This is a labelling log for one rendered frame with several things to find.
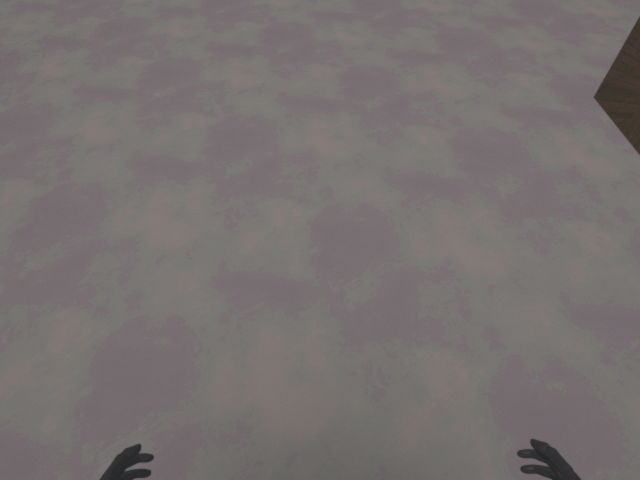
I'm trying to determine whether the pedestal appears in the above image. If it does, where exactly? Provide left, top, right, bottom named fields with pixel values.
left=594, top=17, right=640, bottom=155

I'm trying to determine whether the robot right hand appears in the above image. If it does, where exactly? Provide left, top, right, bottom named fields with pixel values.
left=517, top=439, right=581, bottom=480

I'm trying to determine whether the robot left hand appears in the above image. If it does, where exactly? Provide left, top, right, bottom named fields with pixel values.
left=100, top=444, right=154, bottom=480

